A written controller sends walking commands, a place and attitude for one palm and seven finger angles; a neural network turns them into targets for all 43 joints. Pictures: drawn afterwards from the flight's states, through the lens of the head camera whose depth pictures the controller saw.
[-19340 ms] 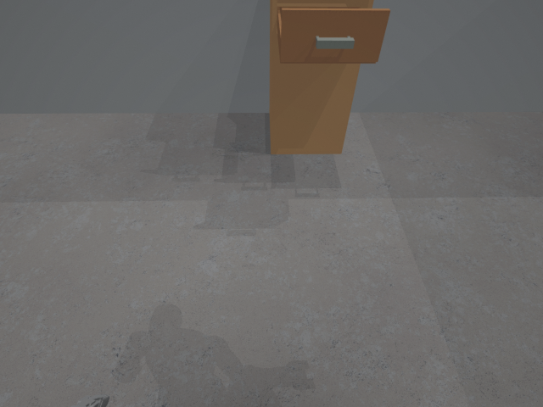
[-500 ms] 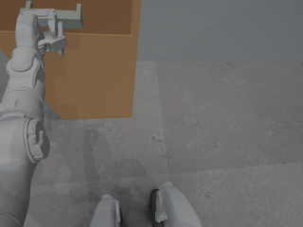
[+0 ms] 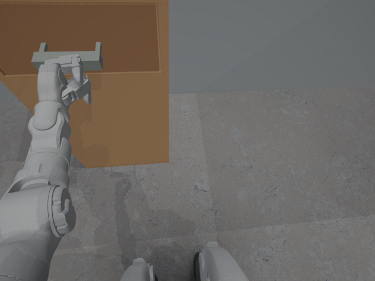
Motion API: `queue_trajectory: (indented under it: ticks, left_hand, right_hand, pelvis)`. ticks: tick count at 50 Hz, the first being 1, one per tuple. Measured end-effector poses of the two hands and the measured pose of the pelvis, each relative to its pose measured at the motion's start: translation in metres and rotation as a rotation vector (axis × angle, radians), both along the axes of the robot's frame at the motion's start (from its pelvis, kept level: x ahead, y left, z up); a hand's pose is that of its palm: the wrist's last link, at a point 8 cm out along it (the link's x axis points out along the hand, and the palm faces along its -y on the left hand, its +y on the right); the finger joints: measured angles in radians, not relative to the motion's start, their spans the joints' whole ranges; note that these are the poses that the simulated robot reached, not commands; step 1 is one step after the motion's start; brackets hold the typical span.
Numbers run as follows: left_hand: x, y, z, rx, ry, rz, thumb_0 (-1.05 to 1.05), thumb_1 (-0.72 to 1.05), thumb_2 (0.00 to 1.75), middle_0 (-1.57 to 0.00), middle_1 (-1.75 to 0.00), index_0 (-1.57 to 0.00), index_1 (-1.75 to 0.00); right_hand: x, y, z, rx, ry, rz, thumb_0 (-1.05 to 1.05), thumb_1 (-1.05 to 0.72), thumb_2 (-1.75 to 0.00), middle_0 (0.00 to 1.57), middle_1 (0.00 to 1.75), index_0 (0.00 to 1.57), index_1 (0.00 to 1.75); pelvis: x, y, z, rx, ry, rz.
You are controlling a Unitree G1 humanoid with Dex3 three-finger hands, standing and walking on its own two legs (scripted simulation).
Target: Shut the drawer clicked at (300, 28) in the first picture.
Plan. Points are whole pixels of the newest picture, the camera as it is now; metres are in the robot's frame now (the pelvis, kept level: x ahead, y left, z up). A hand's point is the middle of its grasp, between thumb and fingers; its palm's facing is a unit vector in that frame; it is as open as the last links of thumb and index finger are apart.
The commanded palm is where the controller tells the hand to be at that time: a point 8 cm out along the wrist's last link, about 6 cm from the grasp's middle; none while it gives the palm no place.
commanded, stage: draw the hand back to the body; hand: left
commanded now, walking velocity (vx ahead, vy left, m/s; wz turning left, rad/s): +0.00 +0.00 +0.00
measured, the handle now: (70, 53) +0.60 +0.20 +0.07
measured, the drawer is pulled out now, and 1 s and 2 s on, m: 0.00 0.00 0.00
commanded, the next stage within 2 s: step back with the hand held close in 1.40 s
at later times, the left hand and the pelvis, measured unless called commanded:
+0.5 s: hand (42, 128) +0.37 +0.19 +0.13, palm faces +0.00 -1.00 -0.05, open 3.2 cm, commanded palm +0.33 +0.24 +0.14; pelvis +0.03 +0.00 +0.04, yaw +2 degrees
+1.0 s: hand out of the picture +0.25 +0.23 +0.19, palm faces +0.35 -0.88 -0.32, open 3.2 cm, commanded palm +0.20 +0.27 +0.21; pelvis +0.02 +0.00 +0.06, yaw +2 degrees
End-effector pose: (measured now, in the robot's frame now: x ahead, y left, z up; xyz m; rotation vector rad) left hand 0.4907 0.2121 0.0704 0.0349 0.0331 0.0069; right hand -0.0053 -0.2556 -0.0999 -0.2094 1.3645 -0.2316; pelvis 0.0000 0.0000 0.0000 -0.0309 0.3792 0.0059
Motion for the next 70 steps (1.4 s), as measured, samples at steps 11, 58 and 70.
queue_trajectory:
  ticks: [11,58,70]
  left_hand:
    - [-0.045,0.019,0.022,0.016,-0.047,-0.005,0.02,0.89,0.9,-1.39,-1.6,-1.39,-1.6]
    - [-0.319,0.062,0.157,0.391,-0.156,0.379,0.01,0.89,0.9,-1.4,-1.6,-1.4,-1.6]
    - [-0.354,0.066,0.168,0.435,-0.185,0.444,0.01,0.89,0.9,-1.4,-1.6,-1.4,-1.6]
  right_hand:
    - [0.053,0.001,0.014,0.037,-0.121,-0.022,0.01,-0.91,-0.9,0.2,0.3,0.2,0.3]
    - [0.199,0.04,0.08,0.092,-0.664,0.243,0.01,-0.9,-0.9,0.2,0.3,0.2,0.3]
    - [0.202,0.04,0.084,0.082,-0.714,0.261,0.02,-0.9,-0.9,0.2,0.3,0.2,0.3]
  pelvis:
    - [0.026,-0.001,0.02,0.008,-0.054,-0.02]
    - [0.022,-0.004,0.064,0.031,-0.45,0.028]
    - [0.014,-0.006,0.063,0.032,-0.466,0.034]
